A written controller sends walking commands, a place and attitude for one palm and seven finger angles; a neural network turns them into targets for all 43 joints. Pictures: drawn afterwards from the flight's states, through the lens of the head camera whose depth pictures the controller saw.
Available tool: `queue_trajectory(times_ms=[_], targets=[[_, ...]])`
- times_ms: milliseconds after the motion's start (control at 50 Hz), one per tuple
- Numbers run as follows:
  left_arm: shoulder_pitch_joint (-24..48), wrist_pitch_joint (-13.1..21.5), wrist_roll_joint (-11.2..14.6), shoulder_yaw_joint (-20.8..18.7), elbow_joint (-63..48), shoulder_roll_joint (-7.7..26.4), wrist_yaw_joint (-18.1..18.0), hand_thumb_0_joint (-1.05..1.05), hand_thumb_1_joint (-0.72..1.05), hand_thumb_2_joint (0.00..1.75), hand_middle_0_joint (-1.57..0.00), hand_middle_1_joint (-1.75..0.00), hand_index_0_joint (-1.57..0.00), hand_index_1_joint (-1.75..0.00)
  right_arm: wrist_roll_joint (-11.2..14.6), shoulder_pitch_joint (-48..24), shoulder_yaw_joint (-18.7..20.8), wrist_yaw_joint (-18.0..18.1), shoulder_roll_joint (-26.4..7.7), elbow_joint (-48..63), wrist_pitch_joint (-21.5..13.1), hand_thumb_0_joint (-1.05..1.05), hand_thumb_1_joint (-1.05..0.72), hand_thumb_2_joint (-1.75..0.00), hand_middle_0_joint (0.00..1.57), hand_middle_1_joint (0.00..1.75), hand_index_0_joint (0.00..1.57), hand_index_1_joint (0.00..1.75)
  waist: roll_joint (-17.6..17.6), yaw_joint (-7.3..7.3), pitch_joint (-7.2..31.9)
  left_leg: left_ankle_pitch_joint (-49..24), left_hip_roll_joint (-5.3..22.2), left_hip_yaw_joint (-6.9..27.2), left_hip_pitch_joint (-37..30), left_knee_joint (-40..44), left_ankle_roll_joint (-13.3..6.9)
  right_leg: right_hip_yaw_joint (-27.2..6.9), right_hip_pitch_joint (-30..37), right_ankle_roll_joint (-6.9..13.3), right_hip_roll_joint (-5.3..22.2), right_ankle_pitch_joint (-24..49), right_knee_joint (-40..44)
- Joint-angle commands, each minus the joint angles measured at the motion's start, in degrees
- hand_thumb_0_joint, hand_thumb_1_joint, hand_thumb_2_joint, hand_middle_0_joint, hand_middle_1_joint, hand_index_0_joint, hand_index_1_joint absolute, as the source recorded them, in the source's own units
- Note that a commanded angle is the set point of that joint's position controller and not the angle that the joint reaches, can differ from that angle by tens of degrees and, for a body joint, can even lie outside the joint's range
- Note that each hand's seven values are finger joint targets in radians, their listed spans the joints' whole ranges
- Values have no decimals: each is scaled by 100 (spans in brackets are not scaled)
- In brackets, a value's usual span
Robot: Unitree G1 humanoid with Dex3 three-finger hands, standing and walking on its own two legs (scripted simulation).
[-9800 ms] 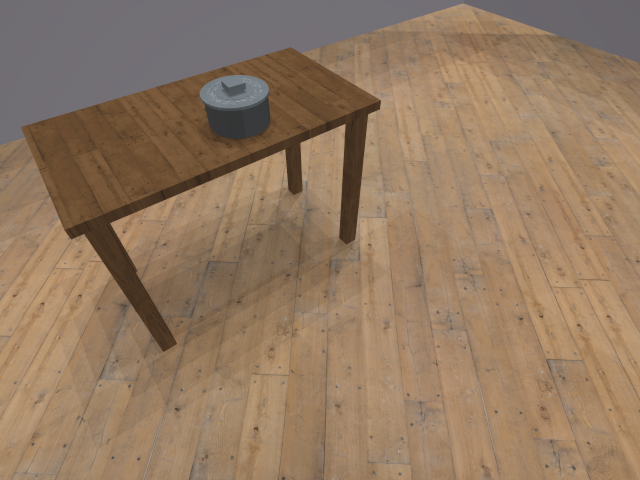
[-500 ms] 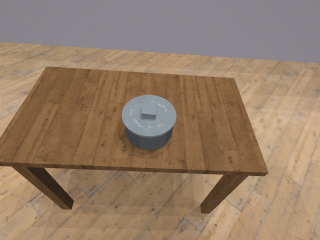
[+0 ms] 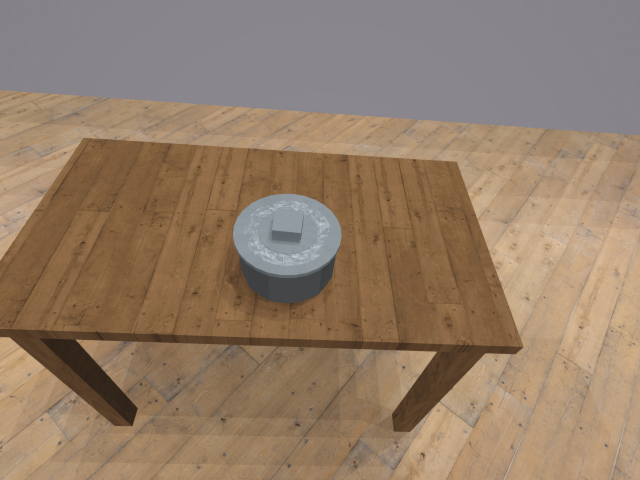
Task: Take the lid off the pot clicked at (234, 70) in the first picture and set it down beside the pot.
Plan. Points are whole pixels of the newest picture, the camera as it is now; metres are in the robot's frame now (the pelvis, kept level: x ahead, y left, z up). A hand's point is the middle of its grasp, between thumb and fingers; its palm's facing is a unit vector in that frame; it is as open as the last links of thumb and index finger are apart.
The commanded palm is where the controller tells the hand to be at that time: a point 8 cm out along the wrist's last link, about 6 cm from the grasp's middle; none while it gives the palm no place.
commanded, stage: shuffle to correct the standing spot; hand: left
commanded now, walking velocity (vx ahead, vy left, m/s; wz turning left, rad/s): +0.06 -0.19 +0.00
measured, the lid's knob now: (288, 224) +0.50 +0.09 -0.01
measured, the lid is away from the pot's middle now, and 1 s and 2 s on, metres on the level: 0.00 0.00 0.00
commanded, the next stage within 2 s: come to a stop and stand still in 0.28 s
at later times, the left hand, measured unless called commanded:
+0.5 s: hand out of the picture +0.00 +0.10 -0.19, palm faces +0.03 -0.99 -0.14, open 7.4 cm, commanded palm none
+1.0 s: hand out of the picture +0.02 +0.16 -0.17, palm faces +0.02 -0.97 -0.26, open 7.4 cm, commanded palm none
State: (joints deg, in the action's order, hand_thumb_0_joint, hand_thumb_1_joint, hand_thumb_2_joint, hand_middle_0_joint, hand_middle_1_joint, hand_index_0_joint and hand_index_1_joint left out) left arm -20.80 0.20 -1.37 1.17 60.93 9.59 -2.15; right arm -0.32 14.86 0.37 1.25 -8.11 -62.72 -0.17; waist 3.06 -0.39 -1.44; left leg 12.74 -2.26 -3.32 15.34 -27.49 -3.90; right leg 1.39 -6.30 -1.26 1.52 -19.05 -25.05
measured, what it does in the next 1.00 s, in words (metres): stands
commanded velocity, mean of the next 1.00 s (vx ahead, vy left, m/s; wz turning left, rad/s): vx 0.02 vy -0.05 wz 0.00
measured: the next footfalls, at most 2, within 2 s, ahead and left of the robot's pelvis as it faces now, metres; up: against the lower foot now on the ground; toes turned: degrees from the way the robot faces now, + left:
none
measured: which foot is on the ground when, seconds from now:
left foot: down 0.00-1.00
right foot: down 0.00-1.00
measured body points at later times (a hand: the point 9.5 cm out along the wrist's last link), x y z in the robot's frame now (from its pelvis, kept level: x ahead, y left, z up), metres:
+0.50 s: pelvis +0.01 -0.06 -0.01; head +0.04 -0.03 +0.44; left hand +0.00 +0.15 -0.18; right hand +0.03 -0.28 -0.16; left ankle +0.02 +0.08 -0.74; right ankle -0.06 -0.13 -0.74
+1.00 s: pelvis -0.01 -0.03 +0.00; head -0.01 -0.04 +0.45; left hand +0.02 +0.21 -0.15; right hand +0.03 -0.26 -0.16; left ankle +0.02 +0.08 -0.74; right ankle -0.06 -0.13 -0.74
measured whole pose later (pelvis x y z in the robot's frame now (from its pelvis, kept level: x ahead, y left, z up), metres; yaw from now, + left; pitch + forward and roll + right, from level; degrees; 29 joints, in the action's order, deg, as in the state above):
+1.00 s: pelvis -0.01 -0.03 +0.00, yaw +0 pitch -2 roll -1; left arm -15.5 0.9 -0.6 0.2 57.4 10.2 -2.8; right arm -1.3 13.8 1.2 0.5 -10.6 -58.1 1.2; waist -2.4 0.8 -2.2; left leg 13.6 0.4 -1.7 16.3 -31.4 -1.3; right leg 2.7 -6.6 1.4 -1.3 -19.9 -27.9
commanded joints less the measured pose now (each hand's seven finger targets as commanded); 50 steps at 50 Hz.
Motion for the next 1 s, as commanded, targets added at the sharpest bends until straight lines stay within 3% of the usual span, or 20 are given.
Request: queue_trajectory(times_ms=[0,120,180,240,340,380,420,500,560,660,680,700,720,740,780,820,860,880,900,980], targets=[[-709,-1,2,-67,-41,354,-12,0,90,90,-20,-30,-20,-30,-3,287,190,64,-716,197,-94,0,-90,-90,20,30,20,30,-558,19,-204,175,1164,1341,-262,832,-176,22,-669,242,202,379,208],[-732,-29,1,-112,-85,342,4,0,90,90,-20,-30,-20,-30,-22,364,245,112,-742,216,-52,0,-90,-90,20,30,20,30,-520,42,-104,-390,1229,1210,-233,410,-221,-18,-689,316,169,646,81],[-702,-36,8,-145,-151,385,12,0,90,90,-20,-30,-20,-30,-25,358,254,121,-653,250,-30,0,-90,-90,20,30,20,30,-120,40,-115,-474,1099,937,26,22,-144,-211,-514,398,231,937,196],[-624,-51,5,-177,-237,461,11,0,90,90,-20,-30,-20,-30,-33,327,230,126,-561,286,-10,0,-90,-90,20,30,20,30,82,97,-165,-278,824,450,224,-469,34,-538,-445,536,421,1276,330],[-461,-71,23,-228,-339,542,17,0,90,90,-20,-30,-20,-30,-40,358,200,150,-466,273,-3,0,-90,-90,20,30,20,30,13,160,-244,-536,711,210,210,-895,132,-620,-451,739,490,2225,144],[-430,-52,53,-236,-355,487,20,0,90,90,-20,-30,-20,-30,-42,380,194,159,-478,242,-18,0,-90,-90,20,30,20,30,-310,144,-217,-932,851,408,56,-664,68,-445,-466,588,326,2426,-64],[-483,31,83,-212,-285,397,-33,0,90,90,-20,-30,-20,-30,-11,290,127,172,-423,251,-34,0,-90,-90,20,30,20,30,-588,94,-138,-1432,879,513,-127,-552,59,-470,-366,321,345,2823,-29],[-458,137,111,-182,-173,432,-85,0,90,90,-20,-30,-20,-30,54,242,29,189,-304,187,-38,0,-90,-90,20,30,20,30,-97,58,-188,-1233,748,338,-226,-328,232,-551,42,54,610,4422,220],[-422,165,116,-166,-144,455,-92,0,90,90,-20,-30,-20,-30,77,257,-6,186,-325,133,-60,0,-90,-90,20,30,20,30,-126,48,-54,-1375,757,334,-455,-81,248,-553,213,-43,643,4672,302],[-347,156,113,-135,-206,424,-73,0,90,90,-20,-30,-20,-30,76,240,-38,156,-410,131,-84,0,-90,-90,20,30,20,30,-95,35,-56,-1535,833,449,-632,166,229,-505,177,10,570,3687,534],[45,257,77,-138,-373,978,-113,0,90,90,-20,-30,-20,-30,-74,238,-21,64,-634,387,-146,0,-90,-90,20,30,20,30,-1029,270,-64,-2237,418,568,-1111,-43,155,-573,-305,271,239,3830,-47],[26,145,114,-224,-511,649,-130,0,90,90,-20,-30,-20,-30,-108,358,168,70,-524,494,-184,0,-90,-90,20,30,20,30,-1303,164,390,-2344,876,672,-984,-62,197,-463,-447,347,375,1824,-96],[-35,143,92,-190,-515,618,-109,0,90,90,-20,-30,-20,-30,-91,220,181,83,-631,547,-171,0,-90,-90,20,30,20,30,-1278,95,630,-2556,938,791,-1139,-133,164,-437,-477,428,291,1664,29],[-91,168,86,-208,-497,582,-110,0,90,90,-20,-30,-20,-30,-64,141,193,85,-603,625,-153,0,-90,-90,20,30,20,30,-966,52,669,-2392,873,762,-1086,-269,143,-504,-439,446,327,1889,199],[73,139,92,-228,-500,637,-109,0,90,90,-20,-30,-20,-30,-64,97,201,70,-608,728,-102,0,-90,-90,20,30,20,30,-102,97,318,-1530,750,684,-703,-312,163,-584,-423,458,434,2193,336],[210,131,87,-209,-555,589,-117,0,90,90,-20,-30,-20,-30,-77,68,207,31,-673,745,-42,0,-90,-90,20,30,20,30,278,131,-140,-722,661,670,-390,-208,180,-621,-616,455,445,1685,488],[293,139,85,-199,-590,619,-116,0,90,90,-20,-30,-20,-30,-86,55,212,-12,-740,744,-13,0,-90,-90,20,30,20,30,168,146,-427,-287,622,739,-247,-65,183,-639,-880,454,417,896,588],[337,125,88,-210,-593,705,-102,0,90,90,-20,-30,-20,-30,-92,27,213,-25,-755,752,4,0,-90,-90,20,30,20,30,-274,149,-467,-123,632,800,-272,68,182,-633,-989,469,413,494,590],[352,132,86,-207,-606,711,-103,0,90,90,-20,-30,-20,-30,-101,14,208,-34,-753,754,18,0,-90,-90,20,30,20,30,-395,138,-548,34,634,855,-176,128,169,-624,-1042,471,359,286,600],[379,139,89,-201,-619,757,-96,0,90,90,-20,-30,-20,-30,-100,45,195,-41,-804,767,14,0,-90,-90,20,30,20,30,-314,124,-373,96,659,956,-173,252,136,-597,-973,462,357,208,514]])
